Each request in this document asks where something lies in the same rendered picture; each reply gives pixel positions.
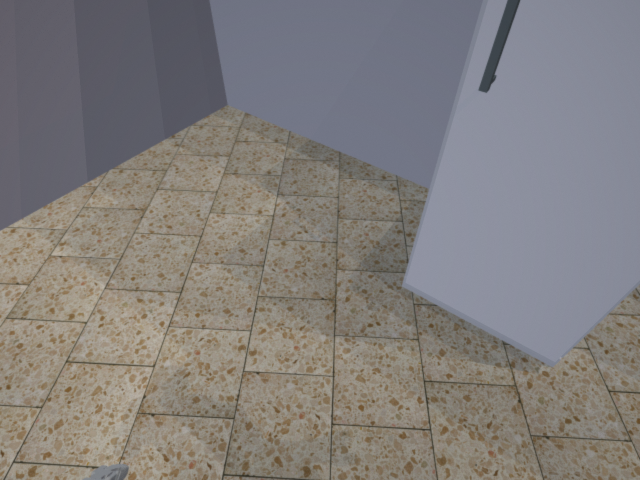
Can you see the fridge door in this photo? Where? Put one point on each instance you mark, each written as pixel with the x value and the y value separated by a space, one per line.
pixel 533 224

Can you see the handle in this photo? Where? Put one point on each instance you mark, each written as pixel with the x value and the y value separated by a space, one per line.
pixel 498 46

